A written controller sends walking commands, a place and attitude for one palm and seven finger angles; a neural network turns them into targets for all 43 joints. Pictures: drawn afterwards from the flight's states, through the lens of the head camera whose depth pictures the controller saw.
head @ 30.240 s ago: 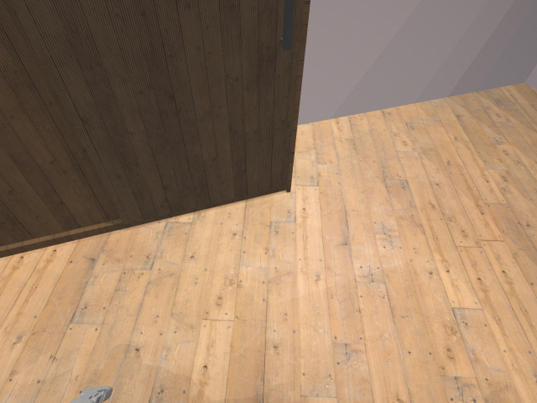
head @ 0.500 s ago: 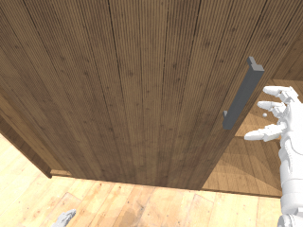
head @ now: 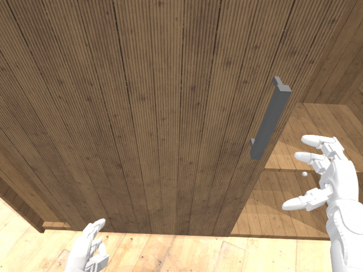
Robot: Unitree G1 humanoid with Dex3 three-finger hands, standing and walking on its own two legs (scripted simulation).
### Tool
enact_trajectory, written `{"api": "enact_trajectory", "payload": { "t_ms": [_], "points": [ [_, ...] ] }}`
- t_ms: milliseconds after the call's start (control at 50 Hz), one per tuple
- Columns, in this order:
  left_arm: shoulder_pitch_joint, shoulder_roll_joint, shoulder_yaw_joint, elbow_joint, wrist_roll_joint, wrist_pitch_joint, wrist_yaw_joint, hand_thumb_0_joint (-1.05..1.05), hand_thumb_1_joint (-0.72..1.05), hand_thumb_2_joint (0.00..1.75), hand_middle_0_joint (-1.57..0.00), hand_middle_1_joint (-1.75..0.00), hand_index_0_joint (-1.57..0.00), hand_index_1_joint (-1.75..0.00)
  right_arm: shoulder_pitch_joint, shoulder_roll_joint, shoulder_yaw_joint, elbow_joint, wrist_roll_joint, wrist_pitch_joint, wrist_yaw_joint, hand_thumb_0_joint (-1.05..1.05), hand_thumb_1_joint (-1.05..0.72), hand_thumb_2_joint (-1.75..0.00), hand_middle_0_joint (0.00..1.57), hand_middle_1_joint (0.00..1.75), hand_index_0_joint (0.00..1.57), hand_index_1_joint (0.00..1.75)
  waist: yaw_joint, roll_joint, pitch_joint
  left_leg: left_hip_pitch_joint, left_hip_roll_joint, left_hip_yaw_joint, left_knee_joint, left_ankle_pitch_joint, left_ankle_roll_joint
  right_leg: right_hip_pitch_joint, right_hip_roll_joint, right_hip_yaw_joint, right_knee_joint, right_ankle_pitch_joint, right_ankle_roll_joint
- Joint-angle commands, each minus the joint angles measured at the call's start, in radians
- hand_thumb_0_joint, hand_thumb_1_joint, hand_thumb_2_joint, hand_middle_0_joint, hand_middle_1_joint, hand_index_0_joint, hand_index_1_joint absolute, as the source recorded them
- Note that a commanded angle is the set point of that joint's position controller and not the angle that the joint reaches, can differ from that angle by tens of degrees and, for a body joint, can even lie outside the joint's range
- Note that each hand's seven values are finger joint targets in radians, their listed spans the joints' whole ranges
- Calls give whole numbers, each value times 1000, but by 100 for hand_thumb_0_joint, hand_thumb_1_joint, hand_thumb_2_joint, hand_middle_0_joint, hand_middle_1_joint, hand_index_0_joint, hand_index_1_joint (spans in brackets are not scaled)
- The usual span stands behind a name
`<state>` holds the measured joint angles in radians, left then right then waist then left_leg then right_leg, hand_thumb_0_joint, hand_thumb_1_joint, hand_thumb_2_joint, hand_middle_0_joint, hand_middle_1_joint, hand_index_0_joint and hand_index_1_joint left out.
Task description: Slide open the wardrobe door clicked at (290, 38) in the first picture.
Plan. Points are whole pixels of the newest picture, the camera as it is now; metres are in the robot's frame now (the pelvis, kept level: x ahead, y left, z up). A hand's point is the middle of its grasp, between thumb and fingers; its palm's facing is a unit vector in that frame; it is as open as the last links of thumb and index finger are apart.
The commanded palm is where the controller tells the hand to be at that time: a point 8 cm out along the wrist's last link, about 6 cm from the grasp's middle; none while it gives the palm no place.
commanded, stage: slip the hand off the handle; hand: right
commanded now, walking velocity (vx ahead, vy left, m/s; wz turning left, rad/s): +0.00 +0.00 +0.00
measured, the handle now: (265, 121) +0.43 -0.19 +0.13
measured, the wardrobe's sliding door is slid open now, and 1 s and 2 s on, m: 0.60 0.60 0.60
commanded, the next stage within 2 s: draw the hand back to the body in 0.16 s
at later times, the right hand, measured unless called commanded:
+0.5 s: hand (310, 188) +0.25 -0.22 +0.14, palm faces +0.06 +1.00 -0.03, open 14.7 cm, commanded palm +0.21 -0.27 +0.13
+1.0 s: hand (337, 209) +0.20 -0.24 +0.15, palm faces +0.38 +0.88 -0.27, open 13.5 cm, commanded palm +0.16 -0.28 +0.16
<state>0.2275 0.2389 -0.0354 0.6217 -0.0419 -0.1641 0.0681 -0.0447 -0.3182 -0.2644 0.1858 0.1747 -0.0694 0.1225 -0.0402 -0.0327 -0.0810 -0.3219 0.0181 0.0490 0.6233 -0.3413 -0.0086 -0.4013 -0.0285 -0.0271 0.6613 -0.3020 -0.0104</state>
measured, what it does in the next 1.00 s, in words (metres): stands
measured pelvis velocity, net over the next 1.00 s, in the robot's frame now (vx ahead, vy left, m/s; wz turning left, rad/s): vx -0.01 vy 0.01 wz -0.01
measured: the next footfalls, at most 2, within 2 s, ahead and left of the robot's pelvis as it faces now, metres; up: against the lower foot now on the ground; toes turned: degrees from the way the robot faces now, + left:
none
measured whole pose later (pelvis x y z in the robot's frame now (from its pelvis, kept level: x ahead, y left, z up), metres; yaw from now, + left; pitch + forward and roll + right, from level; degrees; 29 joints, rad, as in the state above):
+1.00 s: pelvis -0.01 +0.01 +0.01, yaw -1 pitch -4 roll +1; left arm 0.19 0.23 -0.05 0.66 -0.01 -0.24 0.10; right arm 0.32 -0.32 -0.27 -0.24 0.12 -0.08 -0.04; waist -0.08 -0.05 0.00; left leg -0.14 0.01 0.06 0.49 -0.28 0.00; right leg -0.22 -0.03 -0.01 0.52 -0.23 0.00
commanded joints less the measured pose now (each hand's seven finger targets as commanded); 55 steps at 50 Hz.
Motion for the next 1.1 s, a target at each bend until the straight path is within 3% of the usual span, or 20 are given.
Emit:
{"api": "enact_trajectory", "payload": {
  "t_ms": [0, 60, 80, 140, 260, 280, 300, 340, 400, 440, 480, 560, 660, 760, 780, 800, 840, 900, 960, 1080],
  "points": [
    [-79, 130, 49, -148, -7, -62, 14, 0, 90, 90, -20, -30, -20, -30, -197, -161, -44, -281, 23, -43, 3, 0, 55, -20, 25, 115, 25, 115, 15, 5, -150, -26, -42, 17, -80, 216, 31, 172, 14, 39, -102, 186, -13],
    [-92, 128, 46, -150, -5, -63, 16, 0, 90, 90, -20, -30, -20, -30, -158, -200, -80, -329, 18, -36, -3, 0, 55, -20, 25, 115, 25, 115, 4, -22, -137, -17, -38, 12, -83, 213, 33, 162, 17, 35, -104, 181, -13],
    [-102, 120, 41, -160, -4, -68, 15, 0, 90, 90, -20, -30, -20, -30, -149, -152, -36, -368, 19, -37, -1, 0, 55, -20, 25, 115, 25, 115, 7, -36, -141, -18, -37, 12, -83, 211, 32, 174, 21, 34, -104, 179, -14],
    [-104, 122, 41, -155, 3, -75, 18, 0, 90, 90, -20, -30, -20, -30, -87, -187, -76, -406, 21, -49, -10, 0, 55, -20, 25, 115, 25, 115, -2, -18, -136, -5, -39, 9, -90, 202, 32, 168, 20, 32, -102, 170, -16],
    [-115, 121, 32, -132, -3, -92, 35, 0, 90, 90, -20, -30, -20, -30, -157, -180, -56, -355, 29, -54, -6, 0, 55, -20, 25, 115, 25, 115, 22, -16, -66, -51, -30, -8, -122, 94, 25, 137, 28, 31, -109, 65, -17],
    [-112, 141, 21, -117, -11, -113, 50, 0, 90, 90, -20, -30, -20, -30, -269, -113, -39, -352, 178, -79, 110, 0, 55, -20, 25, 115, 25, 115, 71, 11, -100, -18, -28, -14, -142, 100, 28, 175, 29, 38, -109, 55, -15],
    [-116, 142, 22, -105, -16, -128, 66, 0, 90, 90, -20, -30, -20, -30, -275, -211, -107, -310, 200, -94, 173, 0, 55, -20, 25, 115, 25, 115, 40, 12, -108, 6, -27, -26, -142, 101, 30, 169, 26, 41, -106, 49, -15],
    [-114, 141, 22, -120, -14, -146, 74, 0, 90, 90, -20, -30, -20, -30, -197, -274, -162, -289, 196, -93, 228, 0, 55, -20, 25, 115, 25, 115, 1, -33, -147, 44, -19, -39, -132, 158, 32, 169, 30, 39, -107, 100, -21],
    [-116, 124, 20, -144, -20, -159, 56, 0, 90, 90, -20, -30, -20, -30, -106, -219, -134, -272, 188, -59, 227, 0, 55, -20, 25, 115, 25, 115, -14, -40, -81, 25, -18, -22, -138, 159, 29, 147, 29, 35, -125, 104, -16],
    [-116, 132, 25, -153, -22, -165, 48, 0, 90, 90, -20, -30, -20, -30, -54, -222, -163, -258, 202, -31, 211, 0, 55, -20, 25, 115, 25, 115, -26, 15, -67, 32, -19, -25, -150, 127, 25, 128, 27, 35, -129, 90, -16],
    [-115, 132, 29, -166, -23, -171, 42, 0, 90, 90, -20, -30, -20, -30, -23, -227, -185, -300, 211, -16, 201, 0, 55, -20, 25, 115, 25, 115, -29, 41, -78, 34, -12, -29, -153, 133, 19, 128, 27, 30, -127, 98, -18],
    [-115, 131, 31, -176, -24, -183, 35, 0, 90, 90, -20, -30, -20, -30, 3, -226, -181, -416, 202, -16, 190, 0, 55, -20, 25, 115, 25, 115, -25, -23, -82, 34, -14, -30, -150, 152, 21, 154, 28, 21, -126, 118, -21],
    [-108, 136, 34, -159, -23, -207, 44, 0, 90, 90, -20, -30, -20, -30, 30, -225, -183, -482, 204, -18, 186, 0, 55, -20, 25, 115, 25, 115, -15, -3, -64, 22, -21, -21, -158, 149, 18, 175, 27, 28, -133, 111, -25],
    [-117, 134, 28, -146, -25, -224, 51, 0, 90, 90, -20, -30, -20, -30, 59, -218, -176, -520, 204, 7, 189, 0, 37, -29, 24, 104, 24, 104, -17, -26, -35, 16, -22, -12, -171, 116, 19, 189, 26, 35, -149, 84, -22],
    [-163, 125, 34, -136, 11, -200, 51, 0, 90, 90, -20, -30, -20, -30, 32, -311, -193, -614, 48, -41, 17, 0, 33, -31, 24, 102, 24, 102, -41, 2, 69, -15, -5, -57, -265, 57, 20, 169, 30, 33, -164, 53, -23],
    [-160, 117, 31, -130, 17, -187, 49, 0, 90, 90, -20, -30, -20, -30, 117, -219, -146, -549, 29, -44, -53, 0, 30, -32, 24, 100, 24, 100, -19, 31, 103, -31, 7, -50, -281, -3, 20, 176, 27, 31, -166, 18, -20],
    [-159, 116, 38, -118, 20, -158, 44, 0, 90, 90, -20, -30, -20, -30, 179, -190, -111, -583, -18, -63, -126, 0, 22, -36, 24, 96, 24, 96, -24, 55, 72, 5, 8, -42, -284, 5, 21, 220, 18, 26, -182, 24, -26],
    [-162, 103, 32, -117, 28, -125, 40, 0, 90, 90, -20, -30, -20, -30, 181, -194, -98, -648, -56, -84, -185, 0, 12, -41, 24, 89, 24, 89, -21, -58, 25, 58, 10, -35, -266, 44, 25, 268, 18, 22, -221, 35, -22],
    [-166, 103, 35, -111, 35, -104, 44, 0, 90, 90, -20, -30, -20, -30, 198, -208, -115, -654, -76, -94, -218, 0, 1, -46, 23, 83, 23, 83, -24, -10, 17, 99, 4, -27, -270, 92, 26, 291, 11, 26, -248, 73, -26],
    [-178, 96, 33, -108, 41, -69, 37, 0, 90, 90, -20, -30, -20, -30, 231, -190, -108, -696, -91, -92, -233, 0, -21, -57, 22, 70, 22, 70, -29, -32, 14, 160, -2, -16, -269, 195, 30, 330, 8, 29, -279, 173, -19]
  ]
}}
